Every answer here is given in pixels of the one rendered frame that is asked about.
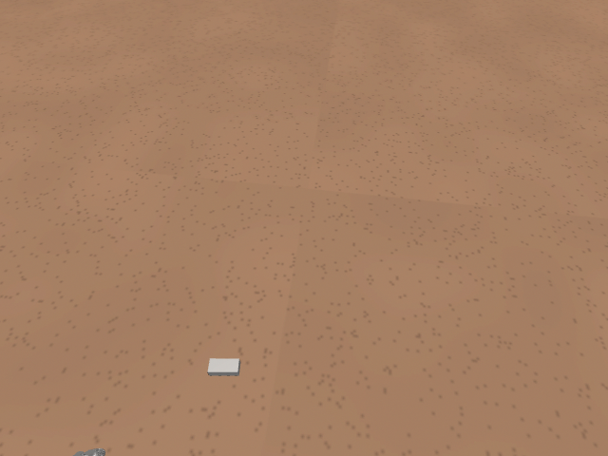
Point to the small box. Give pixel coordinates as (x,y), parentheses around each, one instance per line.
(224,366)

